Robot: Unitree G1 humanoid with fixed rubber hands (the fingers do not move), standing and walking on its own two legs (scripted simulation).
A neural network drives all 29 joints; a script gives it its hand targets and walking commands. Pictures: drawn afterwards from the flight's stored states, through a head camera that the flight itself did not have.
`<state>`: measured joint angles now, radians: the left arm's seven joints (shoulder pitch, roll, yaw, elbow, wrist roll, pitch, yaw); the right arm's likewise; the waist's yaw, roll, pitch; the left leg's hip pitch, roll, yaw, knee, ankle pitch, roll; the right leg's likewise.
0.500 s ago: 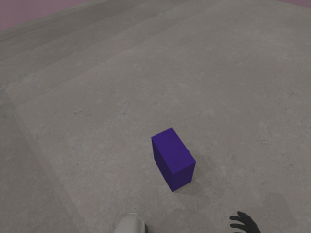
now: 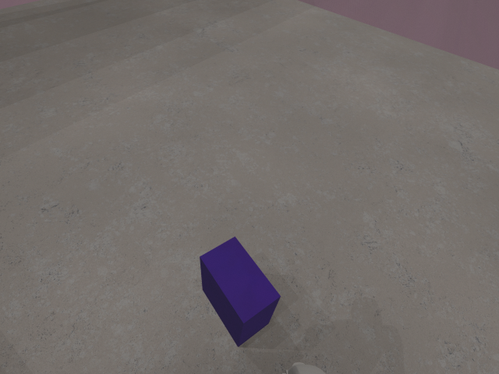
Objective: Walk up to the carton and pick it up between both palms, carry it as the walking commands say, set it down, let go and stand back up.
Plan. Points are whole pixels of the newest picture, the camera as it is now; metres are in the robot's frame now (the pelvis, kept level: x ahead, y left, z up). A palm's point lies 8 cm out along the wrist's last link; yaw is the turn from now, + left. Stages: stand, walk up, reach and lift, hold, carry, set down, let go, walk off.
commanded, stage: walk up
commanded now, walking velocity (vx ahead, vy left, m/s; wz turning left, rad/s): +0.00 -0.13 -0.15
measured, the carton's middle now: (236, 292) +0.50 +0.01 -0.63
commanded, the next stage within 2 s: none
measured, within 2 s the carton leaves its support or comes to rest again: neither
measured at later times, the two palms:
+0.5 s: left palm out of the picture +0.05 +0.15 -0.12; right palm out of the picture -0.02 -0.33 -0.15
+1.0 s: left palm out of the picture +0.09 +0.15 -0.13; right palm out of the picture -0.12 -0.29 -0.14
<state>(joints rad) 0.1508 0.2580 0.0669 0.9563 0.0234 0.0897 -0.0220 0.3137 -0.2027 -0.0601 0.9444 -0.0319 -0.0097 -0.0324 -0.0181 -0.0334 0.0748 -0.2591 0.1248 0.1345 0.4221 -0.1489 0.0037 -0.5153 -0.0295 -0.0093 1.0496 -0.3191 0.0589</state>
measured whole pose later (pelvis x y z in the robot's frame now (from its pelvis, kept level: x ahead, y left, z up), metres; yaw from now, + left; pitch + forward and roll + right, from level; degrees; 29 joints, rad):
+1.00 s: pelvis -0.02 -0.07 +0.00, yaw -1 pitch +1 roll -1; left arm 0.13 0.18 0.04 0.97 0.02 -0.01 0.01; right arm 0.42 -0.16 -0.02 1.16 -0.04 -0.04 -0.03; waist -0.07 0.00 0.02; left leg -0.04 0.01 0.09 0.33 -0.30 0.03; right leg -0.36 -0.05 -0.06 0.61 -0.27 -0.01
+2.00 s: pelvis +0.01 -0.02 +0.00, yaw -1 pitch -2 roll +0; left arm 0.27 0.13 0.02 1.16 0.01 -0.02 0.04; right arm 0.27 -0.14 -0.03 1.14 0.00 -0.01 -0.04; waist -0.01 0.00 0.05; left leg -0.14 0.04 0.07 0.36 -0.18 -0.02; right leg -0.08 -0.01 -0.05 0.36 -0.24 -0.01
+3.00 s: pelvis +0.12 -0.22 -0.03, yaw +27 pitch +1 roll +2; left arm 0.32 0.23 0.04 0.86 0.04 0.00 0.06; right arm 0.15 -0.25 -0.08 0.86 -0.03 0.08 0.00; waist 0.04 0.01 0.06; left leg -0.42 -0.03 0.01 0.91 -0.48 -0.01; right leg -0.36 -0.13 -0.08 0.64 -0.33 0.04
